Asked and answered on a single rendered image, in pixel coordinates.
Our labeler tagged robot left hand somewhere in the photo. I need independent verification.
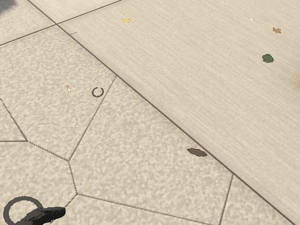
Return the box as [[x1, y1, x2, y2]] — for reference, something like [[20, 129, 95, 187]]
[[15, 206, 66, 225]]

